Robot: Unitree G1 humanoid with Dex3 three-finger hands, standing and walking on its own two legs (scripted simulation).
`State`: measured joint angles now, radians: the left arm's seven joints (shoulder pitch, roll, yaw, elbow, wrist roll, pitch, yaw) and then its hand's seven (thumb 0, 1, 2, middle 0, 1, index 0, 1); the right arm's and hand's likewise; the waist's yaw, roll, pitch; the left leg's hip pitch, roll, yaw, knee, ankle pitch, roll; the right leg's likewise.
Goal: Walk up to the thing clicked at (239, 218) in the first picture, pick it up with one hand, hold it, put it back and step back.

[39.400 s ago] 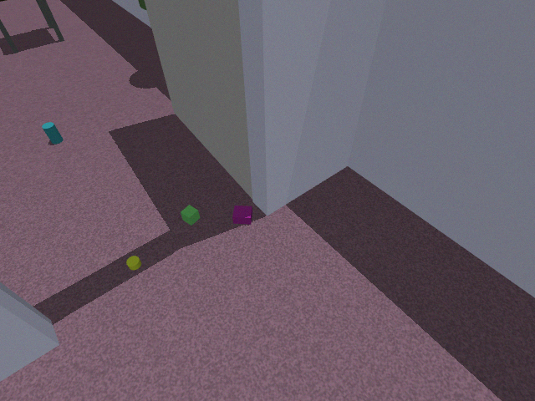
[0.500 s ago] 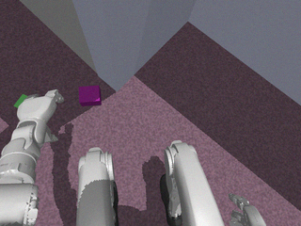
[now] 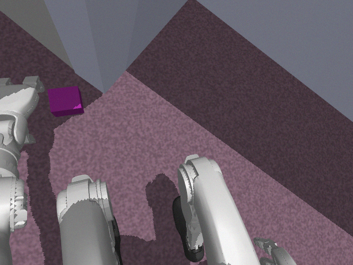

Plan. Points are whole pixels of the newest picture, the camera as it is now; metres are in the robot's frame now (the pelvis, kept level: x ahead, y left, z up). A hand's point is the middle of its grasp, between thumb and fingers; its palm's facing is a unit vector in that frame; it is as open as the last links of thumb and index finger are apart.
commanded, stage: rise first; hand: left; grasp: from above
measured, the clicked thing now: (66, 101) +0.58 +0.23 -0.34
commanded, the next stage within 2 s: none
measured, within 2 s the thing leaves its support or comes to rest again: neither
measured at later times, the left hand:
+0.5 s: hand (34, 107) +0.51 +0.27 -0.19, palm faces -0.47 -0.04 -0.88, open 13.8 cm
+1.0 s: hand (37, 101) +0.53 +0.26 -0.20, palm faces -0.46 -0.03 -0.89, open 13.9 cm
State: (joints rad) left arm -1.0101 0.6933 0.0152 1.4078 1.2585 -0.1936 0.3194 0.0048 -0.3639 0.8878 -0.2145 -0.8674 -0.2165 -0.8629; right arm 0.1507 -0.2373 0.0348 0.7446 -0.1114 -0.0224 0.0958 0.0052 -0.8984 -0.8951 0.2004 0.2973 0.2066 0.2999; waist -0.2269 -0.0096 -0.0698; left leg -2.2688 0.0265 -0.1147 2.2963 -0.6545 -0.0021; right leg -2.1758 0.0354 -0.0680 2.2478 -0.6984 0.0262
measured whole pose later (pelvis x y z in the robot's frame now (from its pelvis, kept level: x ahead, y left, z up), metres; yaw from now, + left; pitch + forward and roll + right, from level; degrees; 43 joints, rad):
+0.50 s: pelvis +0.01 +0.00 -0.02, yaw -3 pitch +36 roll -9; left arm -1.10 0.78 0.03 1.47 1.25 -0.15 0.32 0.01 -0.46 0.95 -0.10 -1.02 -0.12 -0.99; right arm 0.17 -0.26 0.10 0.71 -0.13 -0.01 0.12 0.00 -0.90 -0.90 0.20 0.30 0.21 0.30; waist -0.28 -0.02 -0.02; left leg -2.33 0.04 -0.15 2.38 -0.69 0.00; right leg -2.23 0.05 -0.10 2.30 -0.71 0.03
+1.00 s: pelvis +0.00 +0.00 -0.03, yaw -4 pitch +34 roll -10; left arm -1.16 0.85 0.01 1.51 1.26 -0.15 0.31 0.01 -0.49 0.97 -0.08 -1.05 -0.09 -1.03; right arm 0.18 -0.27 0.17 0.67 -0.14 0.00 0.12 0.00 -0.90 -0.89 0.20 0.30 0.21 0.30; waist -0.33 -0.03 0.01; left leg -2.37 0.03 -0.17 2.43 -0.67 0.00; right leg -2.26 0.06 -0.11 2.34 -0.69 0.04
